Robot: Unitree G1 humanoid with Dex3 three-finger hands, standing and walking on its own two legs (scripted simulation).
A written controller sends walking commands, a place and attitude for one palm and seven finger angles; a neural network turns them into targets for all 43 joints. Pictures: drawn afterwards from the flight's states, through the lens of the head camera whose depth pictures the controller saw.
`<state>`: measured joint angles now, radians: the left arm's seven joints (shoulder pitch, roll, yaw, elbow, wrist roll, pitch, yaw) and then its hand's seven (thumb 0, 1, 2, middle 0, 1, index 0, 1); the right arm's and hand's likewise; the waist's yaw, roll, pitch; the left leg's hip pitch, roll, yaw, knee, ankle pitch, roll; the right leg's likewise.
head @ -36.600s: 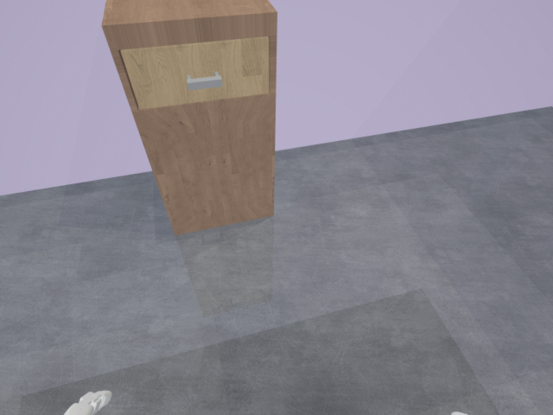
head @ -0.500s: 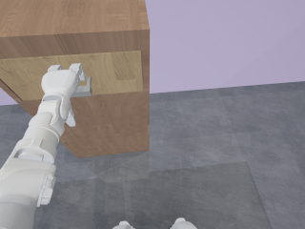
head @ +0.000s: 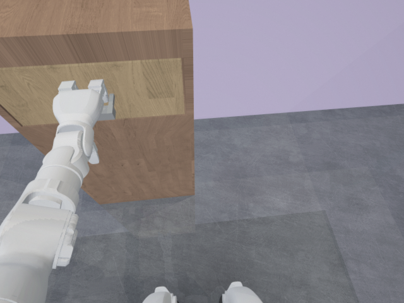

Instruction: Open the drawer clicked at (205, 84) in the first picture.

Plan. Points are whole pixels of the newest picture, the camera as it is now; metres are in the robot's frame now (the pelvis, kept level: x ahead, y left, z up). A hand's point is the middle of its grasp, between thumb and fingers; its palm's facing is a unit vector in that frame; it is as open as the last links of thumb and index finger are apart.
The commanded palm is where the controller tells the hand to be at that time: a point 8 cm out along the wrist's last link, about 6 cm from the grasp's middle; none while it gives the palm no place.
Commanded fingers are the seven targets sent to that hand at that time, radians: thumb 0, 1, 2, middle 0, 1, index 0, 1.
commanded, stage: lower the fingers behind the handle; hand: left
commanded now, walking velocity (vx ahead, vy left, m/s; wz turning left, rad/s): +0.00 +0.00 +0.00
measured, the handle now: (92, 106) +0.54 +0.23 +0.02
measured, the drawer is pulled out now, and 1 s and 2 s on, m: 0.00 0.00 0.00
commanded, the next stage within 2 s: lift the fingers back up to retry in 0.42 s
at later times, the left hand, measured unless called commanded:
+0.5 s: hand (89, 123) +0.49 +0.22 +0.02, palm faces -0.04 +0.02 -1.00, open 13.9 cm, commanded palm +0.47 +0.22 +0.05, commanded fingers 0.00 -0.50 0.30 -0.30 -1.20 -0.30 -1.20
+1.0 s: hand (74, 111) +0.49 +0.24 +0.06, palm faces -0.01 -0.01 -1.00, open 13.8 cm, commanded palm +0.47 +0.22 +0.12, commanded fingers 0.00 -0.50 0.30 -0.30 -1.20 -0.30 -1.20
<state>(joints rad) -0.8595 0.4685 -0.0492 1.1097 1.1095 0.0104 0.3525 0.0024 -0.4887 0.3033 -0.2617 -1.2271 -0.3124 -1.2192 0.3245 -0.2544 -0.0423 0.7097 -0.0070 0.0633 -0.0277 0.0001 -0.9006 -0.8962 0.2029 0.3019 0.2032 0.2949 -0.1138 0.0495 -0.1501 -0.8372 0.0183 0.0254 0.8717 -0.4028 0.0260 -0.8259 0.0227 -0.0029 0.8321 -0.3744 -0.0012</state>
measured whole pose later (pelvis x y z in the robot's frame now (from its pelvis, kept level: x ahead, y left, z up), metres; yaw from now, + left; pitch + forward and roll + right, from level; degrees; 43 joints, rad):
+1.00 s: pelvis +0.01 +0.01 +0.01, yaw +0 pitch +19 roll -2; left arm -0.83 0.48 -0.06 1.01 1.07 -0.01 0.30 0.00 -0.49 0.30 -0.31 -1.21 -0.32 -1.20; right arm 0.36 -0.25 -0.06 0.73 0.00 0.06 -0.04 0.00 -0.90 -0.90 0.20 0.30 0.20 0.29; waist -0.10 0.06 -0.14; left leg -0.75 0.01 0.02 0.81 -0.39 0.04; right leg -0.72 0.02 0.00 0.74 -0.35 0.01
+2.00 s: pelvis +0.02 +0.00 +0.02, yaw +0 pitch +16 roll -1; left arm -0.78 0.48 -0.04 0.97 1.08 -0.09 0.25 0.00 -0.49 0.30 -0.31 -1.21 -0.32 -1.20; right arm 0.34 -0.26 -0.07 0.72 0.01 0.08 -0.05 0.00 -0.90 -0.90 0.20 0.30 0.20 0.29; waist -0.08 0.05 -0.12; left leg -0.64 0.01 0.02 0.72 -0.37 0.02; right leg -0.63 0.02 0.00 0.68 -0.34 0.00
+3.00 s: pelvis +0.01 +0.01 +0.02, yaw +0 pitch +17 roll -2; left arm -0.86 0.50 -0.05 1.04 1.08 -0.04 0.23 0.00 -0.49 0.30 -0.32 -1.21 -0.34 -1.21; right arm 0.36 -0.25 -0.05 0.72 0.00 0.06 -0.03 0.00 -0.90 -0.90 0.20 0.30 0.20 0.29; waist -0.10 0.06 -0.12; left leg -0.69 0.01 0.02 0.75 -0.37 0.04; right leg -0.67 0.01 0.00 0.69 -0.33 0.01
